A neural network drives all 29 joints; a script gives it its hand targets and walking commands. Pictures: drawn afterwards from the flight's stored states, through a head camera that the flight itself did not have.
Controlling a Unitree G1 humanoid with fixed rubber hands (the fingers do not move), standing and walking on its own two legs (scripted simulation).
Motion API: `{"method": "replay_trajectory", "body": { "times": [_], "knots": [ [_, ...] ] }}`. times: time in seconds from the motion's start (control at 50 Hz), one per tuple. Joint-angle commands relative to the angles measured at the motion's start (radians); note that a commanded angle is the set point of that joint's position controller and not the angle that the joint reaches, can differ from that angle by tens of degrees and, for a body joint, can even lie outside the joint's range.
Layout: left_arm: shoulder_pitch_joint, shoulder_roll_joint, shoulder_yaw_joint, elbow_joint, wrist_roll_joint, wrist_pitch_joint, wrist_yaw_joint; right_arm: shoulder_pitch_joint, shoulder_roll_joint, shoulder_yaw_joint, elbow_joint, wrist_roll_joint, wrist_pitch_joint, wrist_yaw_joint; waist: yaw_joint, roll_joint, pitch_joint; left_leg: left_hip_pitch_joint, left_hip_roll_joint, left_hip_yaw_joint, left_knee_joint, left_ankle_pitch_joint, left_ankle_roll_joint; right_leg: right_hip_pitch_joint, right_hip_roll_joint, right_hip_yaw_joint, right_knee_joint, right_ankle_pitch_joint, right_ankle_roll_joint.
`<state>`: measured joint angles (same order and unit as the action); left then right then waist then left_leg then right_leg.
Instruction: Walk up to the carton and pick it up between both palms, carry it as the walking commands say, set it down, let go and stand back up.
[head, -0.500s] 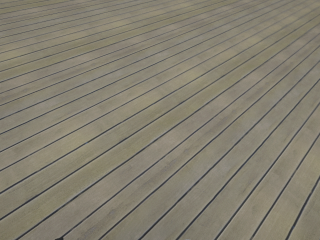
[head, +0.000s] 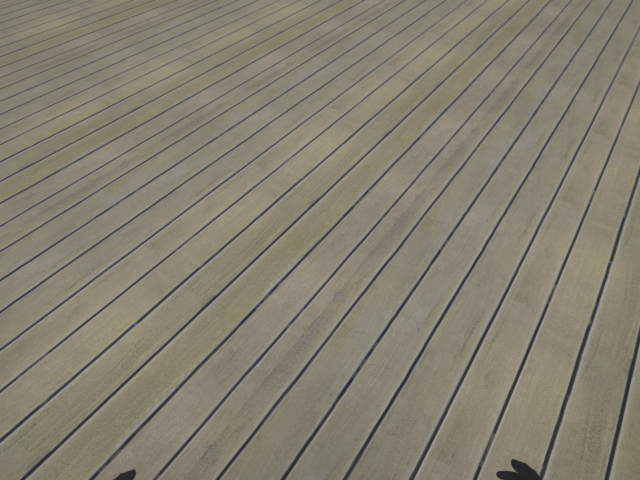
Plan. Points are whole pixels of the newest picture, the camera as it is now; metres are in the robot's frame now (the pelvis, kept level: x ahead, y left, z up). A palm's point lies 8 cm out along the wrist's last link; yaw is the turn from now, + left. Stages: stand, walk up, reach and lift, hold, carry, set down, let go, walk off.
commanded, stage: walk up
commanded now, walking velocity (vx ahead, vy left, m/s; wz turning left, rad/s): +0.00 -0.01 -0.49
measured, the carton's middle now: out of the picture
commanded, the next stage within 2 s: none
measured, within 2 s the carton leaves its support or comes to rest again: neither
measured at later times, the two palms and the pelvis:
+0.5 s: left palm (222, 403) +0.25 +0.15 -0.10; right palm out of the picture -0.06 -0.30 -0.14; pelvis +0.03 -0.03 -0.01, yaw -16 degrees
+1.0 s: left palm (272, 396) +0.28 +0.09 -0.16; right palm (601, 422) +0.26 -0.39 -0.13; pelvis +0.24 -0.13 -0.02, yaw -32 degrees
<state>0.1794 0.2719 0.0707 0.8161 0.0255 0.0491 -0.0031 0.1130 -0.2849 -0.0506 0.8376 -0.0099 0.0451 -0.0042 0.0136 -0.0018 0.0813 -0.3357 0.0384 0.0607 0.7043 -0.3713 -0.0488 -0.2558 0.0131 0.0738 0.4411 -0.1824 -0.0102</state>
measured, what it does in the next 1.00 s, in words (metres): walks ahead, turning right: left foot, then right foot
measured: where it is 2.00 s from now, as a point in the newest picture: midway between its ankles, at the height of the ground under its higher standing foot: (473, 378)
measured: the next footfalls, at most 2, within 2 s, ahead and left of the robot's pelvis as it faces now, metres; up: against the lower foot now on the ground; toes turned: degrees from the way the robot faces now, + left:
left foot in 0.06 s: +0.05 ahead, +0.13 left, +0.00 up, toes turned +3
right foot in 0.52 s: +0.00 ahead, -0.13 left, +0.00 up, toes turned -22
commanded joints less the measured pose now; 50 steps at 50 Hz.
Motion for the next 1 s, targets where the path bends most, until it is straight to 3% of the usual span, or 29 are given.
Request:
{"method": "replay_trajectory", "body": {
  "times": [0.0,0.02,0.04,0.06,0.08,0.12,0.16,0.2,0.22,0.28,0.3,0.38,0.44,0.46,0.48,0.5,0.52,0.54,0.58,0.64,0.76,0.8,0.84,0.86,0.88,0.9,0.92,0.94,0.98],
  "knots": [
    [-0.039,0.17,0.041,-0.047,-0.007,-0.002,0.004,0.104,-0.05,-0.012,-0.012,0.001,-0.022,-0.016,-0.043,-0.182,-0.099,0.141,-0.03,0.032,-0.218,0.069,0.008,-0.005,-0.172,0.232,-0.102,0.133,-0.091],
    [-0.034,0.15,0.033,-0.047,-0.009,-0.004,0.002,0.146,-0.063,-0.017,0.004,0.0,-0.031,-0.025,-0.059,-0.148,-0.112,0.229,-0.007,0.036,-0.3,0.129,0.014,-0.045,-0.142,0.217,-0.058,0.098,-0.068],
    [-0.024,0.116,0.024,-0.051,-0.009,-0.008,0.002,0.179,-0.105,-0.029,0.015,-0.003,-0.039,-0.031,-0.067,-0.062,-0.116,0.305,0.085,-0.044,-0.35,0.111,0.033,-0.123,-0.099,0.188,0.026,0.029,-0.044],
    [-0.015,0.065,0.012,-0.066,-0.005,-0.009,0.0,0.174,-0.185,-0.046,0.008,-0.013,-0.041,-0.032,-0.065,0.182,-0.084,0.329,0.293,-0.258,-0.458,0.086,0.084,-0.274,-0.001,0.082,0.229,-0.15,-0.001],
    [-0.064,0.069,0.02,-0.088,0.001,0.001,0.004,0.128,-0.233,-0.049,-0.01,-0.008,-0.035,-0.022,-0.076,0.317,-0.043,0.211,0.447,-0.387,-0.518,0.113,0.204,-0.312,0.01,-0.005,0.424,-0.354,0.021],
    [-0.027,0.092,0.036,-0.046,-0.004,0.01,-0.002,0.062,-0.166,-0.026,-0.013,-0.005,-0.039,-0.019,-0.023,0.148,-0.032,0.11,0.378,-0.222,-0.467,0.216,0.181,-0.25,-0.028,0.0,0.606,-0.303,0.039],
    [-0.011,0.078,0.029,-0.034,-0.012,0.01,-0.019,0.015,-0.127,-0.017,-0.023,-0.008,-0.044,-0.028,-0.01,0.148,-0.037,0.111,0.3,-0.08,-0.424,0.322,0.147,-0.223,-0.024,-0.047,0.624,-0.236,0.062],
    [-0.038,0.062,0.02,-0.041,-0.016,0.01,-0.024,0.037,-0.124,-0.019,-0.018,-0.009,-0.044,-0.027,-0.026,0.182,-0.052,0.175,0.278,-0.012,-0.358,0.528,0.141,-0.212,-0.022,-0.094,0.534,-0.258,0.085],
    [-0.056,0.055,0.012,-0.041,-0.014,0.008,-0.027,0.081,-0.131,-0.025,-0.005,-0.014,-0.048,-0.023,-0.047,0.193,-0.089,0.233,0.274,-0.007,-0.356,0.481,0.142,-0.211,-0.023,-0.116,0.474,-0.262,0.085],
    [-0.129,0.035,-0.017,-0.037,-0.001,-0.008,-0.049,0.18,-0.163,-0.05,0.014,-0.027,-0.062,-0.004,-0.111,0.254,-0.116,0.291,0.312,-0.1,-0.504,-0.149,0.182,-0.236,-0.033,-0.152,0.4,-0.25,0.06],
    [-0.167,0.03,-0.024,-0.039,0.001,-0.012,-0.055,0.185,-0.167,-0.051,0.012,-0.027,-0.066,0.0,-0.119,0.252,-0.089,0.291,0.328,-0.131,-0.537,-0.25,0.19,-0.281,-0.037,-0.154,0.406,-0.257,0.052],
    [-0.158,0.024,-0.022,-0.04,0.001,-0.042,-0.055,0.23,-0.161,-0.056,0.053,-0.028,-0.084,-0.001,-0.115,0.14,-0.048,0.302,0.352,-0.077,-0.537,-0.139,0.197,-0.262,-0.056,-0.141,0.282,-0.268,0.037],
    [-0.053,0.018,-0.025,-0.003,0.007,-0.054,-0.048,0.174,-0.161,-0.054,0.063,-0.028,-0.083,0.001,-0.05,0.118,-0.075,0.198,0.349,-0.017,-0.491,-0.114,0.176,-0.096,-0.052,-0.167,0.15,-0.231,0.006],
    [0.037,0.033,-0.019,0.026,0.012,-0.061,-0.042,0.139,-0.154,-0.05,0.057,-0.027,-0.081,0.006,0.003,0.068,-0.113,0.119,0.325,0.028,-0.386,-0.09,0.155,0.041,-0.055,-0.18,0.07,-0.183,-0.015],
    [0.182,0.083,0.001,0.068,0.023,-0.074,-0.032,0.11,-0.124,-0.036,0.039,-0.028,-0.082,0.015,0.08,-0.038,-0.184,0.013,0.262,0.1,-0.171,-0.036,0.112,0.242,-0.058,-0.193,-0.016,-0.169,-0.046],
    [0.273,0.16,0.019,0.087,0.04,-0.086,-0.024,0.074,-0.062,-0.015,0.003,-0.029,-0.089,0.028,0.136,-0.269,-0.156,-0.195,0.148,0.145,0.19,-0.138,0.072,0.346,-0.212,0.077,-0.133,-0.27,-0.086],
    [0.275,0.257,0.027,0.097,0.022,-0.084,-0.008,0.023,-0.021,0.002,-0.067,-0.038,-0.104,0.031,0.143,-0.409,-0.106,-0.501,0.01,0.093,0.446,-0.234,0.005,0.381,-0.418,0.545,-0.269,-0.271,-0.191],
    [0.282,0.22,0.013,0.099,0.004,-0.082,-0.004,-0.012,-0.056,-0.012,-0.054,-0.03,-0.107,0.027,0.132,-0.223,-0.08,-0.576,0.067,-0.013,0.534,-0.176,0.006,0.393,-0.438,0.552,-0.277,-0.218,-0.244],
    [0.18,0.131,0.004,0.085,-0.006,-0.101,-0.003,0.029,-0.064,-0.02,-0.027,-0.021,-0.115,0.032,0.065,-0.117,-0.012,-0.529,0.108,-0.047,0.476,-0.013,-0.001,0.319,-0.325,0.307,-0.198,0.118,-0.203],
    [0.229,0.08,-0.006,0.105,-0.01,-0.116,0.002,0.031,-0.041,-0.021,-0.02,-0.025,-0.093,0.049,0.047,-0.149,-0.051,-0.46,0.062,0.009,0.466,0.051,-0.013,0.308,-0.256,0.173,-0.112,0.553,-0.15],
    [0.356,0.02,-0.027,0.152,-0.004,-0.12,0.013,-0.192,0.035,0.001,-0.099,-0.011,-0.09,0.063,0.078,-0.18,0.004,-0.326,-0.001,0.105,0.172,0.158,0.002,0.272,-0.179,0.096,-0.178,0.689,-0.108],
    [0.347,0.022,-0.029,0.166,-0.013,-0.118,0.02,-0.204,0.046,0.005,-0.104,-0.002,-0.091,0.054,0.048,-0.181,0.005,-0.178,-0.031,0.14,0.004,0.141,0.013,0.21,-0.148,0.052,-0.138,0.832,-0.084],
    [0.309,0.016,-0.025,0.176,-0.019,-0.119,0.031,-0.034,0.044,-0.005,-0.037,0.001,-0.088,0.033,-0.04,-0.18,-0.06,0.125,-0.084,0.166,-0.132,0.159,0.018,0.099,-0.106,0.024,-0.008,0.94,-0.069],
    [0.297,0.021,-0.018,0.183,-0.025,-0.122,0.038,0.097,0.025,-0.014,0.013,-0.007,-0.085,0.021,-0.102,-0.169,-0.116,0.289,-0.069,0.16,-0.195,0.221,0.023,0.056,-0.095,0.043,0.119,0.884,-0.08],
    [0.268,0.018,-0.017,0.174,-0.028,-0.127,0.042,0.241,-0.008,-0.026,0.054,-0.022,-0.089,0.007,-0.171,-0.12,-0.169,0.501,0.003,0.094,-0.272,0.294,0.047,-0.073,-0.083,0.062,0.288,0.717,-0.08],
    [0.244,-0.027,-0.02,0.151,-0.02,-0.133,0.04,0.355,-0.061,-0.033,0.091,-0.054,-0.095,-0.009,-0.196,0.052,-0.205,0.666,0.194,-0.138,-0.34,0.269,0.081,-0.293,-0.008,0.068,0.516,0.017,-0.065],
    [0.301,-0.073,-0.028,0.132,-0.027,-0.124,0.045,0.329,-0.14,-0.042,0.089,-0.062,-0.094,-0.016,-0.133,0.19,-0.259,0.631,0.451,-0.404,-0.418,0.236,0.158,-0.394,0.036,0.025,0.792,-0.324,-0.047],
    [0.332,-0.064,-0.019,0.161,-0.043,-0.107,0.05,0.242,-0.128,-0.042,0.079,-0.02,-0.097,-0.015,-0.107,0.203,-0.285,0.501,0.517,-0.432,-0.474,0.279,0.249,-0.333,-0.019,0.036,0.873,-0.303,-0.039],
    [0.286,-0.068,-0.014,0.157,-0.013,-0.091,0.017,0.128,-0.029,-0.014,0.086,-0.026,-0.115,0.001,-0.035,0.099,-0.183,0.276,0.406,-0.318,-0.557,-0.17,0.215,-0.332,-0.1,0.03,0.852,-0.246,-0.021]
  ]
}}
